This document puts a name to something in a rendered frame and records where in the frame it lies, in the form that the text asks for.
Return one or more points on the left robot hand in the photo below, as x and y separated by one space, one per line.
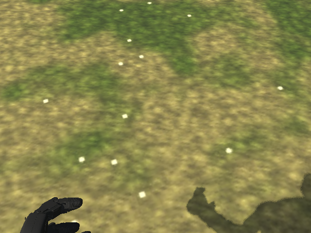
38 222

